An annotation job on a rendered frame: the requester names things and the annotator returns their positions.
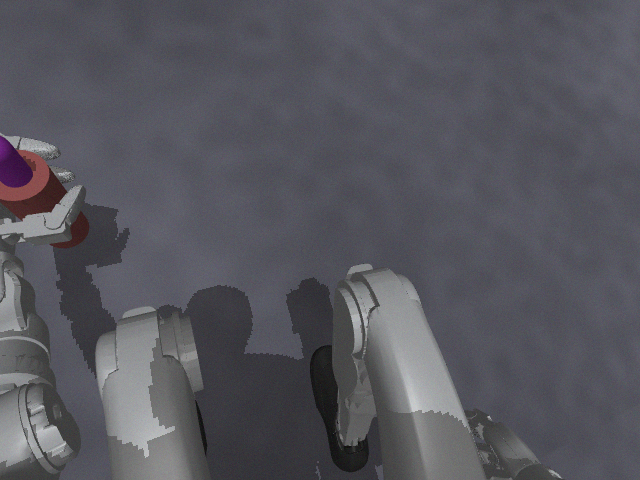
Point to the right robot foot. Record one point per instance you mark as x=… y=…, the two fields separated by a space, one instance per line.
x=325 y=390

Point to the left robot arm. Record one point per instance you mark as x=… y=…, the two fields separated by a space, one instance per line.
x=38 y=436

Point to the left robot hand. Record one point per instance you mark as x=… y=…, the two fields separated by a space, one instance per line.
x=42 y=228

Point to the bottle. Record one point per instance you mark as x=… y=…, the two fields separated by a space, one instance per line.
x=28 y=186

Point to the right robot arm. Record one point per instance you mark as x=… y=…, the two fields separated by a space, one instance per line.
x=538 y=472

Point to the right robot hand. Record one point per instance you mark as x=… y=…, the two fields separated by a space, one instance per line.
x=504 y=452

